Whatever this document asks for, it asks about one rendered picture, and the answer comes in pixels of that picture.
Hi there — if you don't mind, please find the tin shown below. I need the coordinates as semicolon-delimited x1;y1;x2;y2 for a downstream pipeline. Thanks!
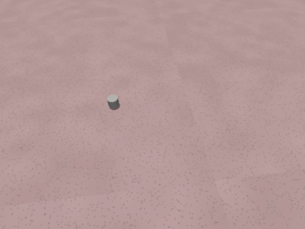
107;94;119;108

